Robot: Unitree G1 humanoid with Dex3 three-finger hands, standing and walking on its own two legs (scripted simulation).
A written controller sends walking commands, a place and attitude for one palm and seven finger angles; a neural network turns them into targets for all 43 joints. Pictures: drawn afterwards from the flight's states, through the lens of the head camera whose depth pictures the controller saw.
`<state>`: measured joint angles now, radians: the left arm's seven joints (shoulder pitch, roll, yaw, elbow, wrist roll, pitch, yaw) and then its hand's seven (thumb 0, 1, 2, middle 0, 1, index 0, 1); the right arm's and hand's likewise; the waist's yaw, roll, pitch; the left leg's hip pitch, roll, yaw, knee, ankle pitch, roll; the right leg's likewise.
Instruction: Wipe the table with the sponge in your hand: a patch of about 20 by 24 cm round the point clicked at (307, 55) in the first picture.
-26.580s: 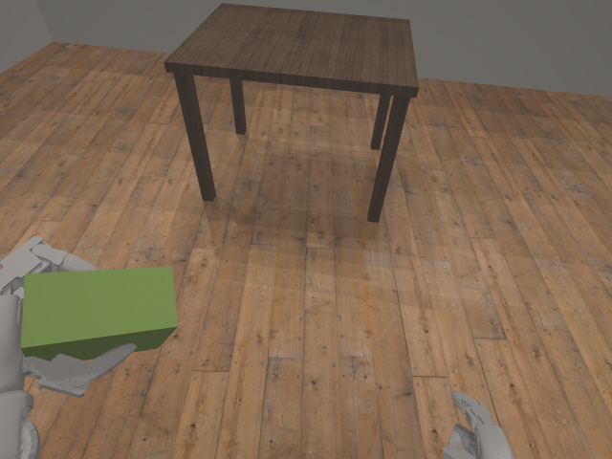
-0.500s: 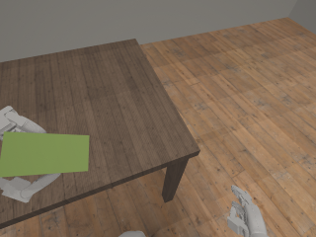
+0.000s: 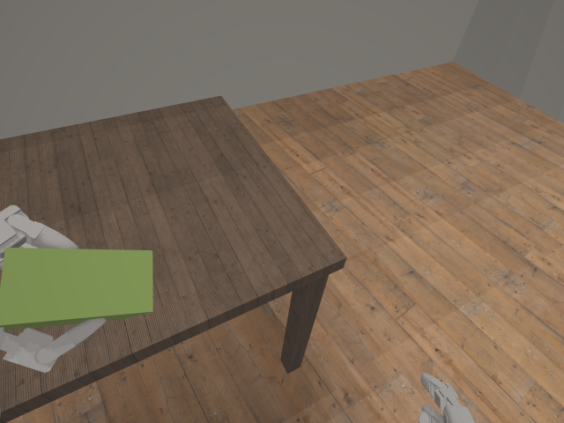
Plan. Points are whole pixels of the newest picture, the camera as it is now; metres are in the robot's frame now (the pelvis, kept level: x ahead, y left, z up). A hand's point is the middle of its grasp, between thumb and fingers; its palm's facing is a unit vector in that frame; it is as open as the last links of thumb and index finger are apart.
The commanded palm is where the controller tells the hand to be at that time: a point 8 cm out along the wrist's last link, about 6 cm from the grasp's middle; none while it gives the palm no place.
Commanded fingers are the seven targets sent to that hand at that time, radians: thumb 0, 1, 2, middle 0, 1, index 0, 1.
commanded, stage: come to a stop and stand still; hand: left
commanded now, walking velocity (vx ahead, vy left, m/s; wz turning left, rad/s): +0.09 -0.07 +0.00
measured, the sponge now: (97, 289) +0.22 +0.21 +0.15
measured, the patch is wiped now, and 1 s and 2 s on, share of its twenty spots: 0.00 0.00 0.00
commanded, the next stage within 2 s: look again from close up in 1.56 s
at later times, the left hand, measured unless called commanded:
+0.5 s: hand (55, 256) +0.24 +0.25 +0.18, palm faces +0.39 -0.81 -0.44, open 10.0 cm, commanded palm +0.18 +0.27 +0.19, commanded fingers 0.00 0.10 1.30 -1.20 -1.60 -1.20 -1.60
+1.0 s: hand (27, 257) +0.24 +0.29 +0.17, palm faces +0.40 -0.81 -0.43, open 10.0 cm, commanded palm +0.18 +0.30 +0.19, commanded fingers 0.00 0.10 1.30 -1.20 -1.60 -1.20 -1.60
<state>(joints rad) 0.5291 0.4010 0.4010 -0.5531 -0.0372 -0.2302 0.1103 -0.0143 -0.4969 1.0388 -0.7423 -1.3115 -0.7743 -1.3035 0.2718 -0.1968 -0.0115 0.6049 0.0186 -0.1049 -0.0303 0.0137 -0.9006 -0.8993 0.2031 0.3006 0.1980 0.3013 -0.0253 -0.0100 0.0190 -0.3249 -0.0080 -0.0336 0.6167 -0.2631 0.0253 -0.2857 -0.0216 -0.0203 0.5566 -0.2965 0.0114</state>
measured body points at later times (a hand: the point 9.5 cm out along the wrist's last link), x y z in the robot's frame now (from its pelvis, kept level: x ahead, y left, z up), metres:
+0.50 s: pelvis +0.02 -0.01 +0.01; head +0.05 -0.01 +0.46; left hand +0.21 +0.29 +0.20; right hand +0.19 -0.24 -0.07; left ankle +0.04 +0.10 -0.73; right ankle +0.01 -0.13 -0.73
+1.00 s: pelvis +0.03 +0.02 +0.01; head +0.07 +0.04 +0.46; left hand +0.22 +0.33 +0.19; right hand +0.23 -0.20 -0.06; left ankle +0.04 +0.10 -0.73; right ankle +0.01 -0.13 -0.73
